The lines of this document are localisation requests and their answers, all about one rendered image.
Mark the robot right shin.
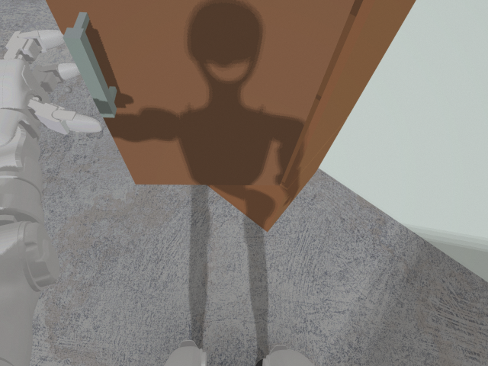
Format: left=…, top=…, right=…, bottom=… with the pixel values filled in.
left=269, top=345, right=287, bottom=355

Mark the handle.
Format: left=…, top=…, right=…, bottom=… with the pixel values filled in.
left=63, top=12, right=117, bottom=117

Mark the robot shin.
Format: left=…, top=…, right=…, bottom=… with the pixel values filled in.
left=269, top=345, right=287, bottom=355
left=179, top=340, right=197, bottom=348

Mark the robot left shin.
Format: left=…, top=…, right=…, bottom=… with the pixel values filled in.
left=179, top=340, right=197, bottom=348

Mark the cupboard door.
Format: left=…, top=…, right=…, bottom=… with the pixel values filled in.
left=46, top=0, right=355, bottom=185

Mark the robot left hand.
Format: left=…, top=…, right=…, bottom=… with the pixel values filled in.
left=0, top=30, right=102, bottom=135

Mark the left robot forearm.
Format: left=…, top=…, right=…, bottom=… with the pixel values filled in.
left=0, top=109, right=44, bottom=226

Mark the robot left upper arm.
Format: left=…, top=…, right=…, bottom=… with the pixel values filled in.
left=0, top=221, right=59, bottom=366

